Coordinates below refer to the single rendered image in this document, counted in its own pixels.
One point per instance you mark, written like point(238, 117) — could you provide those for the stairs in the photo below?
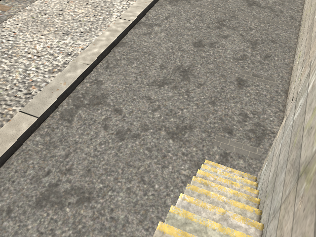
point(219, 202)

